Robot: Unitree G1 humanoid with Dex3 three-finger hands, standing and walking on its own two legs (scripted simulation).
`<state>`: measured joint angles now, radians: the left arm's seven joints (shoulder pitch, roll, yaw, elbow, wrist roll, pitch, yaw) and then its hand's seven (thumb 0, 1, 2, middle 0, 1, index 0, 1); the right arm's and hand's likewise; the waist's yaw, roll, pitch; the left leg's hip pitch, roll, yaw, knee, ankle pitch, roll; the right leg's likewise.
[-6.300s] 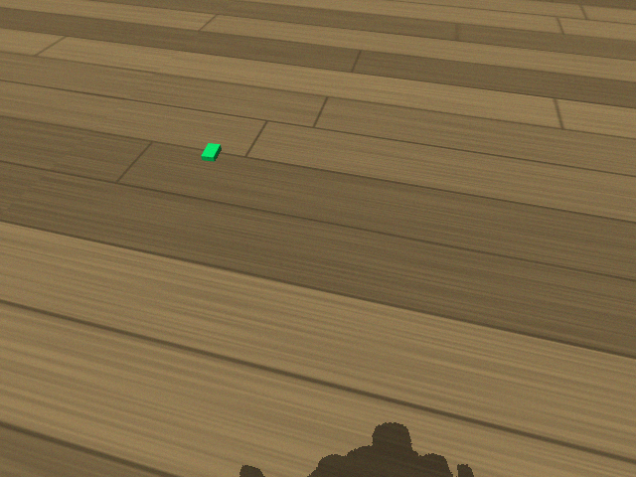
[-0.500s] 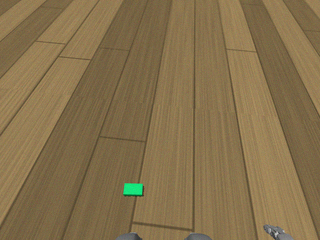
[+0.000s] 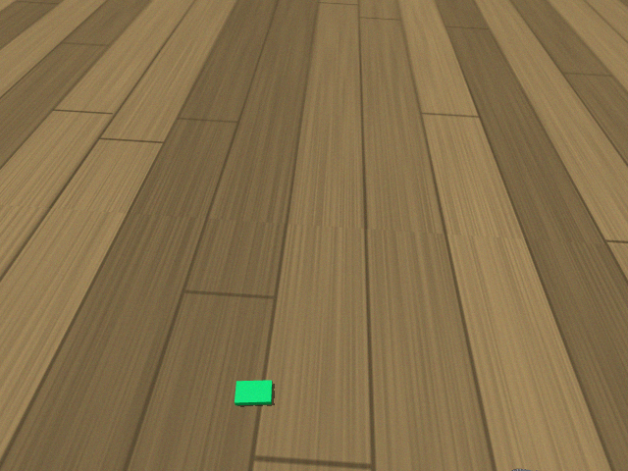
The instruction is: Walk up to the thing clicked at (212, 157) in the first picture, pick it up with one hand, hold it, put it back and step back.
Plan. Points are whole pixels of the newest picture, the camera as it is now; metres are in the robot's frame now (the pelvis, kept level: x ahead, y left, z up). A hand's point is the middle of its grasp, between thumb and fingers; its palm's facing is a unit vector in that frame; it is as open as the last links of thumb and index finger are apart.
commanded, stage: walk up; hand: left
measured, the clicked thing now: (253, 392) +0.47 +0.17 -0.76
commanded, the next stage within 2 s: stand in 0.58 s
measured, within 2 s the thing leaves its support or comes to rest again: neither
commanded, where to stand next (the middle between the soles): +0.09 +0.00 m, yaw +1 degrees
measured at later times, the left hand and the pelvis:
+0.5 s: hand out of the picture +0.09 +0.25 -0.16, palm faces -0.05 -0.94 -0.33, open 7.4 cm; pelvis +0.01 +0.00 +0.01, yaw -1 degrees
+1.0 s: hand out of the picture +0.11 +0.25 -0.15, palm faces -0.03 -0.94 -0.33, open 7.4 cm; pelvis +0.03 +0.00 +0.01, yaw +0 degrees
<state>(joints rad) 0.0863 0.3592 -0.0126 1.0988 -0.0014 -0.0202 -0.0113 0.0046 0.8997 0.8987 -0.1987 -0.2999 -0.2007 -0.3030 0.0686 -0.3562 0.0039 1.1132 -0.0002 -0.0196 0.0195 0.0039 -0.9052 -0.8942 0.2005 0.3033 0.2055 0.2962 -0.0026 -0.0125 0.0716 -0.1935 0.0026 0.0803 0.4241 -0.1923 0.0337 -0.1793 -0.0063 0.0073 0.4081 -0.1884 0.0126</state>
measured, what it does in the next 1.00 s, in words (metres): stands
